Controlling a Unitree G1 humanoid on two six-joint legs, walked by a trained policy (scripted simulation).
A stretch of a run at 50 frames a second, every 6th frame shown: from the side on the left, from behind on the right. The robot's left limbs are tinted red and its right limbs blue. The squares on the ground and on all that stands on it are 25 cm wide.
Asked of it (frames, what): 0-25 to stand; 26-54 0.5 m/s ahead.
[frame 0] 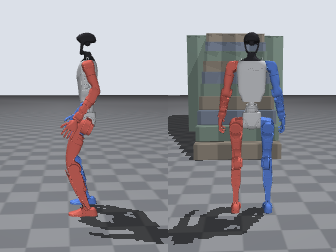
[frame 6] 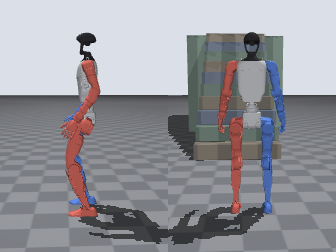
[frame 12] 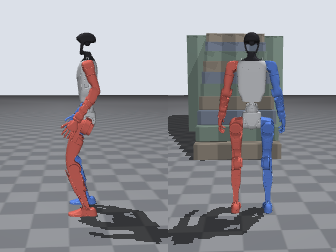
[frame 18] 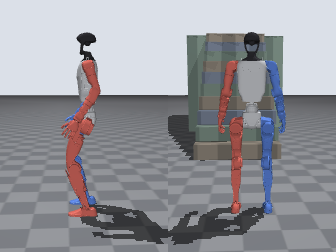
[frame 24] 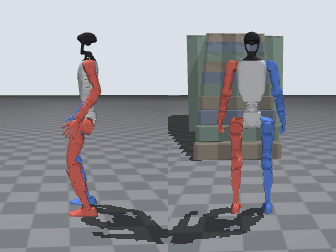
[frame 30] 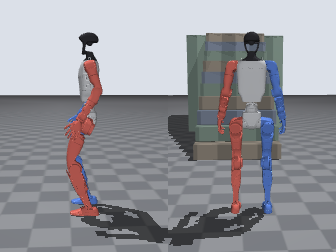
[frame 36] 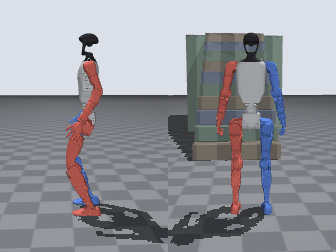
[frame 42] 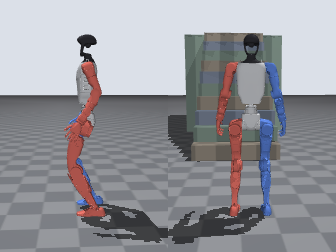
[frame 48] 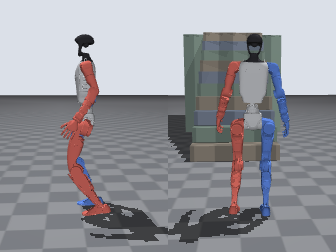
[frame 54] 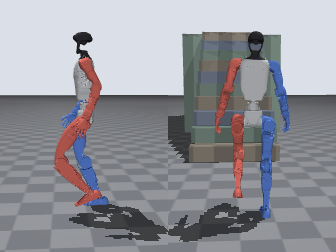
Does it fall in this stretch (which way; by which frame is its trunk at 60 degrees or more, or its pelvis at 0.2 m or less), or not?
no
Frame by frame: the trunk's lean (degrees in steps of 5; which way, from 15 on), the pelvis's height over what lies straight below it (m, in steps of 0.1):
0: 0, 0.8
6: 0, 0.8
12: 0, 0.8
18: 0, 0.8
24: 0, 0.8
30: 0, 0.8
36: 0, 0.8
42: 0, 0.7
48: 0, 0.8
54: 5, 0.8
